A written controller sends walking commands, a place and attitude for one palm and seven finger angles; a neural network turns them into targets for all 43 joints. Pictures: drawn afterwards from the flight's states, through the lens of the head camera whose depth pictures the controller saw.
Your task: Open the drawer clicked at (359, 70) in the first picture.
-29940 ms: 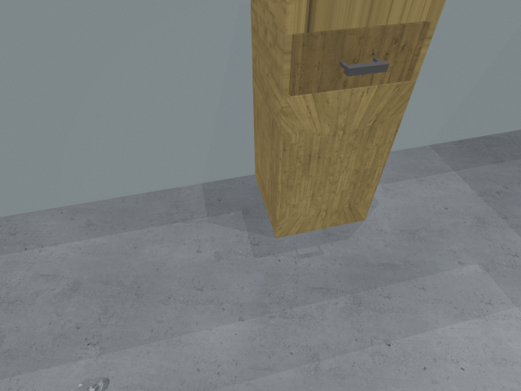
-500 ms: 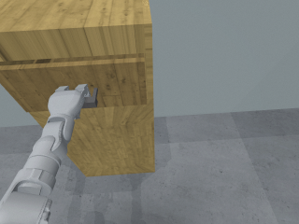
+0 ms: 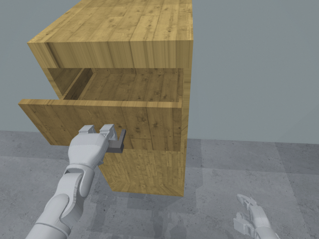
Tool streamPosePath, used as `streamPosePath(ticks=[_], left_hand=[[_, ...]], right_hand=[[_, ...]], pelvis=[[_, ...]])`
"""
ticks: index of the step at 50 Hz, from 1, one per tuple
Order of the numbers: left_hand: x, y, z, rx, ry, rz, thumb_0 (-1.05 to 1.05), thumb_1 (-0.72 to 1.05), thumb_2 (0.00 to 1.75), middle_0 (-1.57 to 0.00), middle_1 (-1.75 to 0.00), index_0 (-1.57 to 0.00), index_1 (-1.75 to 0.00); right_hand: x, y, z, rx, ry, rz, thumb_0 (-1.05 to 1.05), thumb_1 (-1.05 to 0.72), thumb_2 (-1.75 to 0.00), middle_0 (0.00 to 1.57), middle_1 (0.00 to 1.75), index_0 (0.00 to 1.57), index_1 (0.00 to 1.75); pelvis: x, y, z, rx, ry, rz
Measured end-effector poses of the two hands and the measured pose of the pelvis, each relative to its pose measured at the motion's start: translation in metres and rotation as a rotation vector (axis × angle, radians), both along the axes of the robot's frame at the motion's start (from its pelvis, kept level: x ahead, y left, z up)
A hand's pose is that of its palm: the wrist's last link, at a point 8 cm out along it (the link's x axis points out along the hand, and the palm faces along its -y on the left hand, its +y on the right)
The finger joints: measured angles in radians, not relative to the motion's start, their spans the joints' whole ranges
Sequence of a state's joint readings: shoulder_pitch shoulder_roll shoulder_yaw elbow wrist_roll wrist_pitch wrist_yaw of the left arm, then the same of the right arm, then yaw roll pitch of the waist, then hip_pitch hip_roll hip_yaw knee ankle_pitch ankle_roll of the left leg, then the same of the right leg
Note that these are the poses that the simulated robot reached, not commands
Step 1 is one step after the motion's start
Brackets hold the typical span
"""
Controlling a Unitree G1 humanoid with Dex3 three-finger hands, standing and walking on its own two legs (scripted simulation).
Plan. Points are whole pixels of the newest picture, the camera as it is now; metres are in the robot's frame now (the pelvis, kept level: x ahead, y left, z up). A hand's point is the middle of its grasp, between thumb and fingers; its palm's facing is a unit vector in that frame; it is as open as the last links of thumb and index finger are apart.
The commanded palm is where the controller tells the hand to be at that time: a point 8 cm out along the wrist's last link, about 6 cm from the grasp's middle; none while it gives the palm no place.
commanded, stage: pull the drawer open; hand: left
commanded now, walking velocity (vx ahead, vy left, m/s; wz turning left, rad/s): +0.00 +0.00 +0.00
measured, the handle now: (101, 138) +0.34 +0.20 +0.08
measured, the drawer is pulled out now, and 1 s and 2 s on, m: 0.16 0.30 0.30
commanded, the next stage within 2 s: open the thumb to release the handle in 1.04 s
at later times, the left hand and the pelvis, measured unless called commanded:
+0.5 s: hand (85, 193) +0.21 +0.20 +0.06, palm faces +0.03 -0.10 -0.99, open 5.6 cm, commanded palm +0.17 +0.20 +0.11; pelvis -0.01 -0.02 +0.00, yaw -1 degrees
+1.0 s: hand (77, 215) +0.16 +0.20 +0.06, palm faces +0.02 -0.11 -0.99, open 5.6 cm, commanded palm +0.11 +0.21 +0.11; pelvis +0.00 -0.02 -0.01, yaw -3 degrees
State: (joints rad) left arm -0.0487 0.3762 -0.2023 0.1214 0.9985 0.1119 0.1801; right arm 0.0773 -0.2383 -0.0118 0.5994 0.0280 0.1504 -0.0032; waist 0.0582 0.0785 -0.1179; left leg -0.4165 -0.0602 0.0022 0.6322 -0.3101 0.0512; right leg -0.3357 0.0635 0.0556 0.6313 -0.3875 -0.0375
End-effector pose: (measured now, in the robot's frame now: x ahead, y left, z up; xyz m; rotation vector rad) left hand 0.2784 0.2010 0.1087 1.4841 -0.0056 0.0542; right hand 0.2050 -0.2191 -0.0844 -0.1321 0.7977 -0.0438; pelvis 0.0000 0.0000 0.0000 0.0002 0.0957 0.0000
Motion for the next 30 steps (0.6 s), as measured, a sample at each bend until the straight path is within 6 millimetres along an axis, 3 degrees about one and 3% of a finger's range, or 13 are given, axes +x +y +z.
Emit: streamPosePath(ticks=[8, 20, 30], left_hand=[[-0.029, 0.000, 0.001, -0.011, 0.015, 0.012, 0.03, 0.71, 0.80, -0.39, -1.35, -0.42, -1.35], [-0.078, -0.001, 0.001, -0.019, 0.017, 0.027, 0.04, 0.71, 0.80, -0.36, -1.35, -0.42, -1.35], [-0.110, -0.001, 0.001, -0.020, 0.021, 0.034, 0.04, 0.71, 0.81, -0.36, -1.35, -0.42, -1.35]], right_hand=[[-0.005, 0.006, -0.001, 0.020, -0.010, 0.032, 0.01, -0.91, -0.90, 0.20, 0.30, 0.20, 0.30], [-0.028, -0.018, -0.011, -0.005, 0.020, 0.015, 0.01, -0.91, -0.90, 0.20, 0.30, 0.20, 0.30], [-0.022, -0.025, -0.010, -0.009, -0.014, 0.024, 0.01, -0.91, -0.90, 0.20, 0.30, 0.20, 0.30]], pelvis=[[-0.006, -0.008, 0.001, 0.006, -0.025, -0.007], [-0.009, -0.015, -0.001, 0.012, -0.033, -0.024], [-0.008, -0.020, -0.004, 0.015, -0.027, -0.030]])
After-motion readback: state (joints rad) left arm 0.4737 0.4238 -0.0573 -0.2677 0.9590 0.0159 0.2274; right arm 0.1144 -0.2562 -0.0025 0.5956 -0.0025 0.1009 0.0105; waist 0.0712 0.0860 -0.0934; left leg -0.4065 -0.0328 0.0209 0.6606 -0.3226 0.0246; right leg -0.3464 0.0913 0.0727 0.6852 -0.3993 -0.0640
